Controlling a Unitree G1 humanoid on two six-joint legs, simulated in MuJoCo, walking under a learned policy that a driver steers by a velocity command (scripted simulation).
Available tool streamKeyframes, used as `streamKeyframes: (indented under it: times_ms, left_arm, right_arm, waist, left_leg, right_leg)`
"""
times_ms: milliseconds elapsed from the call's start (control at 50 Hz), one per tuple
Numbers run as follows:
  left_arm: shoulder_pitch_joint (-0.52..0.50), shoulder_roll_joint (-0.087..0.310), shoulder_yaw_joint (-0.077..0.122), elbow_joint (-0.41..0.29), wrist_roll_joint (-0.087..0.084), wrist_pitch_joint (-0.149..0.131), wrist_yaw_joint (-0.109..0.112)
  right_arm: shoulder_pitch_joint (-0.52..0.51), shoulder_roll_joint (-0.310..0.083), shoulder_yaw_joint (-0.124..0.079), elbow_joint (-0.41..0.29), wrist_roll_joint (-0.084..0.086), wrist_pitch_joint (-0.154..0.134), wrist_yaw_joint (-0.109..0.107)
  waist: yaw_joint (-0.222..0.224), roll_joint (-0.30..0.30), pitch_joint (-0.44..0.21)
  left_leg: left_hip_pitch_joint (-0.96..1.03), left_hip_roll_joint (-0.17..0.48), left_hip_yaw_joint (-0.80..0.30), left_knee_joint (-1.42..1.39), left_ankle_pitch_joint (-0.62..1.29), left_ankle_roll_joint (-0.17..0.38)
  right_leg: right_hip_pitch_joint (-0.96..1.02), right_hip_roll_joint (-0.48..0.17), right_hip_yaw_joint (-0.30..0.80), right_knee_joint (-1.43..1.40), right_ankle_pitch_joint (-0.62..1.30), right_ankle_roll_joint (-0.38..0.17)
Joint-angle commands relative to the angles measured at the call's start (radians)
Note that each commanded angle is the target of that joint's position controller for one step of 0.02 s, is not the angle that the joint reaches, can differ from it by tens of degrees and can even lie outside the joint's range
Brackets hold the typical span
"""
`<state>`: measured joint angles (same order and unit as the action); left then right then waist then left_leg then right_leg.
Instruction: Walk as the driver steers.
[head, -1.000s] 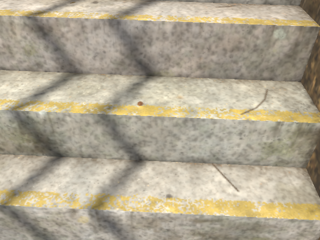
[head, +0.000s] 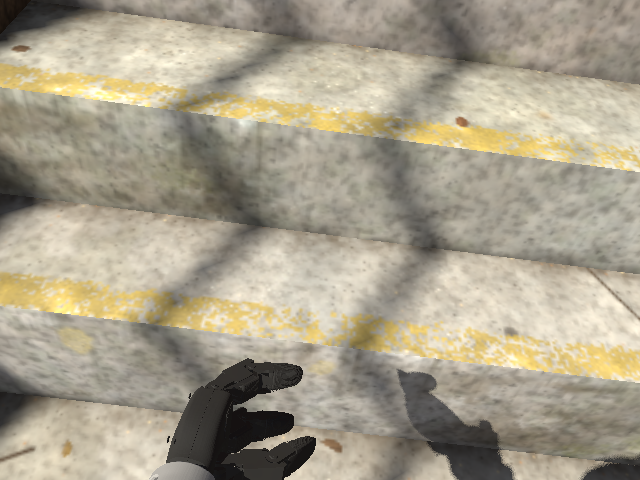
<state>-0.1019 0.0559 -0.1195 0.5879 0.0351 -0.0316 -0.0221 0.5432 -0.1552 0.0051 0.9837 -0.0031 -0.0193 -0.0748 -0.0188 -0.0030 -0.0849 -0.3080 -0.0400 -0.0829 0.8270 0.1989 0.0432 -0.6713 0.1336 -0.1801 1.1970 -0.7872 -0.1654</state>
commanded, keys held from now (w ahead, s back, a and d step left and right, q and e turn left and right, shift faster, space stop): w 0.02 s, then w+e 0.96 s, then w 0.02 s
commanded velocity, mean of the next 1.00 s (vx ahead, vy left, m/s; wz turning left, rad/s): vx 0.50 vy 0.00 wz -0.45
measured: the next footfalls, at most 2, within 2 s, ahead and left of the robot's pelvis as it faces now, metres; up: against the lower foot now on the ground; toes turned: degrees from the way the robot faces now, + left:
left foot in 0.34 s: -0.08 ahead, +0.25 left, -0.22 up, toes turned -4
right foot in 0.58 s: +0.07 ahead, +0.06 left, +0.00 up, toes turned -17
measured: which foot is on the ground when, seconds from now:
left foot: up 0.00-0.32, down 0.34-0.62, up 0.64-0.92, down 0.94-1.00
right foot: down 0.00-0.26, up 0.28-0.56, down 0.58-0.94, up 0.96-1.00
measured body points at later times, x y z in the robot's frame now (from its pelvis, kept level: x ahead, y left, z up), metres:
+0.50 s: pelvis +0.00 +0.16 -0.11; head +0.06 +0.13 +0.33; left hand +0.31 +0.21 -0.15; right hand -0.15 -0.04 -0.26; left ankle -0.13 +0.26 -0.83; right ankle +0.01 +0.07 -0.54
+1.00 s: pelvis -0.02 +0.21 +0.01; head -0.04 +0.24 +0.46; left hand +0.27 +0.29 -0.04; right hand +0.00 -0.05 -0.07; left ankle -0.05 +0.36 -0.64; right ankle +0.01 +0.10 -0.60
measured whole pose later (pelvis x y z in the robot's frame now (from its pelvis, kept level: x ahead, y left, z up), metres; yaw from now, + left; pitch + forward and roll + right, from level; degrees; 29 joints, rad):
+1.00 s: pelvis -0.02 +0.21 +0.01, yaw -30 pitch +4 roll +3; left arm 0.17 0.20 -0.02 0.54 0.01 -0.03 0.05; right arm 0.27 -0.16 0.07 0.55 -0.07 0.01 -0.01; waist -0.07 -0.06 -0.16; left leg -0.41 -0.06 0.04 1.11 -0.86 0.25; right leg -0.88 0.12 0.09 1.38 -0.58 0.08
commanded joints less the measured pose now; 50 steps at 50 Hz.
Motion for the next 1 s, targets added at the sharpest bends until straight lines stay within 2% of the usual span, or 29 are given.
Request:
streamKeyframes:
  times_ms: [20,60,80,160,240,260,280,300,320,340,360,380,400,420,460,480,500,540,560,600,640,660,700,760,840,920,960,980,1000]
  left_arm:
    - [0.167,0.032,0.062,0.056,0.049,0.011,0.044]
    - [0.132,-0.005,0.075,0.121,-0.013,-0.029,0.055]
    - [0.029,-0.003,0.078,0.122,-0.001,-0.031,0.06]
    - [-0.052,0.15,0.101,0.104,0.003,-0.057,0.032]
    - [-0.037,0.143,0.088,0.025,0.009,-0.034,0.055]
    - [-0.035,0.097,0.075,-0.011,-0.006,-0.016,0.065]
    - [-0.098,0.023,0.065,-0.086,-0.013,0.0,0.044]
    - [-0.14,-0.029,0.025,-0.143,-0.019,-0.015,0.03]
    - [-0.003,-0.022,0.022,-0.154,-0.067,-0.039,0.026]
    - [0.162,-0.028,0.032,-0.162,-0.089,-0.048,0.008]
    - [0.19,-0.011,0.06,-0.135,-0.076,-0.089,-0.034]
    - [0.257,-0.005,0.051,-0.151,-0.06,-0.109,-0.038]
    - [0.146,0.0,0.034,-0.2,-0.051,-0.127,-0.064]
    - [-0.027,-0.028,0.014,-0.259,-0.063,-0.121,-0.072]
    - [-0.006,0.046,0.009,-0.306,-0.085,-0.059,-0.051]
    - [-0.171,0.047,0.026,-0.286,-0.044,-0.042,-0.054]
    - [-0.207,0.057,0.043,-0.274,-0.012,-0.041,-0.042]
    - [-0.103,0.133,0.047,-0.27,-0.012,-0.015,-0.027]
    - [-0.195,0.102,0.035,-0.312,-0.039,0.008,-0.005]
    - [0.363,0.26,0.112,-0.147,-0.025,0.065,0.019]
    - [0.517,0.383,0.175,0.047,0.014,0.066,0.033]
    - [0.513,0.224,0.114,0.045,0.022,0.049,0.029]
    - [0.295,0.03,0.066,0.043,0.011,0.006,0.014]
    - [0.108,0.089,0.083,-0.004,-0.002,-0.014,0.028]
    - [0.153,0.21,0.103,-0.042,-0.005,-0.037,0.047]
    - [0.095,0.185,0.092,-0.143,0.015,-0.035,0.073]
    - [-0.01,0.116,0.082,-0.194,-0.029,-0.017,0.085]
    - [0.058,0.109,0.092,-0.234,-0.032,-0.003,0.066]
    - [0.175,0.144,0.104,-0.198,-0.04,-0.017,0.055]
  right_arm:
    - [-0.411,0.025,0.007,-0.418,0.025,-0.065,0.067]
    - [-0.247,-0.014,0.027,-0.413,-0.041,-0.054,0.143]
    - [-0.149,-0.052,0.025,-0.373,-0.051,-0.041,0.149]
    - [-0.034,-0.111,0.008,-0.323,-0.016,0.026,0.055]
    - [-0.094,-0.104,0.029,-0.328,-0.025,0.031,0.053]
    - [-0.048,-0.07,0.039,-0.302,-0.056,0.035,0.057]
    - [0.063,-0.092,0.033,-0.244,-0.108,0.013,0.066]
    - [0.057,-0.001,0.043,-0.129,-0.069,-0.004,0.096]
    - [-0.052,0.098,0.069,-0.078,-0.041,0.0,0.113]
    - [-0.118,0.098,0.075,-0.043,-0.036,-0.006,0.129]
    - [-0.036,-0.011,0.035,0.002,-0.077,-0.013,0.13]
    - [0.035,-0.233,-0.039,0.004,-0.106,-0.013,0.076]
    - [0.068,-0.278,-0.069,0.005,-0.068,0.003,0.038]
    - [0.091,-0.267,-0.081,0.006,-0.055,0.022,0.01]
    - [-0.203,-0.36,-0.114,-0.139,-0.023,0.003,-0.057]
    - [-0.119,-0.268,-0.095,-0.115,-0.044,0.003,-0.077]
    - [-0.068,-0.205,-0.07,-0.112,-0.047,0.008,-0.073]
    - [-0.161,-0.291,-0.067,-0.13,0.001,0.015,-0.046]
    - [0.054,-0.265,-0.054,-0.11,0.035,-0.014,-0.034]
    - [-0.195,-0.431,-0.085,-0.168,0.02,-0.027,-0.004]
    - [-0.453,-0.227,-0.034,-0.289,-0.019,-0.049,0.067]
    - [-0.604,-0.123,0.006,-0.414,-0.025,-0.067,0.106]
    - [-0.47,0.061,0.06,-0.534,-0.046,-0.051,0.141]
    - [-0.171,-0.089,0.034,-0.451,-0.021,-0.002,0.124]
    - [-0.231,-0.113,0.035,-0.486,-0.039,0.03,0.066]
    - [-0.167,-0.105,0.031,-0.479,-0.061,0.058,0.051]
    - [-0.047,-0.022,0.054,-0.414,-0.078,0.069,0.059]
    - [-0.208,-0.099,0.043,-0.423,-0.081,0.02,0.075]
    - [-0.309,-0.026,0.064,-0.459,-0.072,-0.008,0.077]
  waist:
    - [0.115,-0.296,-0.067]
    - [-0.099,0.07,0.07]
    - [-0.182,0.129,0.059]
    - [-0.288,0.069,0.066]
    - [-0.215,-0.067,-0.018]
    - [-0.204,-0.119,-0.039]
    - [-0.221,0.1,0.013]
    - [-0.187,0.225,0.113]
    - [-0.043,0.194,0.184]
    - [0.108,0.136,0.187]
    - [0.134,0.151,0.122]
    - [0.111,0.165,-0.012]
    - [0.065,0.046,-0.076]
    - [0.026,-0.021,-0.101]
    - [0.119,-0.008,-0.178]
    - [0.0,-0.151,-0.216]
    - [-0.004,-0.213,-0.237]
    - [0.088,-0.064,-0.359]
    - [-0.035,0.032,-0.342]
    - [0.239,0.055,-0.515]
    - [0.262,-0.395,-0.372]
    - [0.231,-0.175,-0.15]
    - [-0.043,0.031,0.052]
    - [-0.193,0.051,0.06]
    - [-0.172,0.01,0.021]
    - [-0.169,-0.077,0.003]
    - [-0.222,0.064,0.044]
    - [-0.028,0.443,0.158]
    - [0.039,0.355,0.131]
  left_leg:
    - [-0.827,-0.174,-0.319,1.584,-0.757,-0.027]
    - [-0.748,-0.028,-0.227,1.279,-0.683,0.016]
    - [-0.608,-0.025,-0.121,1.34,-0.578,-0.011]
    - [-0.365,0.011,0.097,1.269,-0.246,-0.085]
    - [-0.062,0.107,0.128,0.341,-0.277,0.006]
    - [-0.015,0.113,0.116,-0.046,-0.389,0.054]
    - [0.07,0.173,-0.023,-0.32,-0.176,0.136]
    - [-0.033,0.117,0.184,-0.569,0.29,0.1]
    - [-0.014,0.167,0.185,-0.88,0.394,0.099]
    - [0.032,0.191,0.156,-0.994,0.396,0.041]
    - [0.45,0.231,0.079,-0.475,1.099,-0.058]
    - [0.813,0.363,0.006,-0.199,1.503,0.014]
    - [0.964,0.416,-0.063,-0.211,1.149,0.023]
    - [0.989,0.447,-0.093,-0.266,0.863,0.029]
    - [0.642,0.667,-0.327,-0.489,0.476,0.1]
    - [0.583,0.563,-0.258,-0.516,0.676,0.115]
    - [0.514,0.461,-0.111,-0.456,1.009,0.096]
    - [0.181,0.278,0.114,-0.45,1.4,0.082]
    - [0.043,0.355,-0.019,-0.357,1.495,0.084]
    - [0.137,0.333,0.098,-0.135,1.339,0.188]
    - [-0.264,-0.098,0.134,0.81,-0.241,0.055]
    - [-0.402,-0.086,-0.006,1.145,-0.558,0.03]
    - [-0.621,-0.061,-0.085,1.286,-0.735,0.038]
    - [-0.347,-0.035,0.045,1.24,-0.463,-0.034]
    - [-0.231,-0.015,0.095,1.033,-0.425,-0.062]
    - [-0.056,0.01,0.052,0.448,-0.561,0.027]
    - [0.1,0.097,0.003,-0.234,-0.392,0.133]
    - [0.022,0.23,-0.207,-0.304,0.179,0.173]
    - [0.044,0.186,-0.088,-0.25,0.361,0.119]
  right_leg:
    - [0.3,-0.408,0.896,-0.529,0.291,-0.173]
    - [0.124,-0.287,0.628,-0.457,0.282,-0.015]
    - [-0.069,-0.28,0.57,-0.45,0.175,-0.004]
    - [-0.379,-0.253,0.405,-0.442,0.166,0.019]
    - [-0.427,-0.148,0.266,-0.178,0.378,0.084]
    - [-0.388,-0.124,0.241,-0.045,0.394,0.126]
    - [-0.466,0.014,0.072,0.438,0.386,0.22]
    - [-0.321,-0.006,0.08,0.56,0.247,0.16]
    - [-0.299,-0.02,0.165,0.662,0.078,0.088]
    - [-0.258,-0.015,0.151,0.762,0.085,0.037]
    - [-0.679,0.087,0.112,1.166,0.027,0.061]
    - [-0.993,0.025,0.204,1.394,-0.006,0.074]
    - [-1.212,-0.106,0.296,1.256,0.115,0.077]
    - [-1.282,-0.18,0.316,1.167,0.137,0.097]
    - [-0.992,-0.41,0.389,0.791,0.321,0.159]
    - [-0.827,-0.317,0.237,0.884,0.417,0.188]
    - [-0.603,-0.25,0.205,0.813,0.412,0.175]
    - [0.101,-0.08,-0.022,0.152,0.168,0.098]
    - [0.277,-0.062,0.145,0.066,-0.148,0.053]
    - [0.483,-0.019,0.211,-0.098,0.081,-0.027]
    - [0.498,-0.234,0.887,-0.571,0.172,-0.233]
    - [0.259,-0.204,0.803,-0.517,0.344,-0.144]
    - [0.044,-0.149,0.671,-0.384,0.32,-0.032]
    - [-0.266,-0.134,0.525,-0.446,0.257,-0.001]
    - [-0.314,-0.138,0.487,-0.471,0.289,-0.009]
    - [-0.363,-0.137,0.539,-0.35,0.321,0.08]
    - [-0.475,0.005,0.32,0.122,0.222,0.217]
    - [-0.457,0.052,0.098,0.465,0.26,0.296]
    - [-0.431,-0.012,0.155,0.622,0.201,0.341]
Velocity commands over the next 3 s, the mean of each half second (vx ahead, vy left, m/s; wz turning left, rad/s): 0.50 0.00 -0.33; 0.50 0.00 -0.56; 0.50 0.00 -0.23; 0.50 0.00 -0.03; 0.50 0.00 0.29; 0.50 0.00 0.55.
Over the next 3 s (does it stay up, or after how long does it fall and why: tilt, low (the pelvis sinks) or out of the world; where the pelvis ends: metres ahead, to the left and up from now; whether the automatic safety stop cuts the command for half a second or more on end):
stays up -0.14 0.04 -0.10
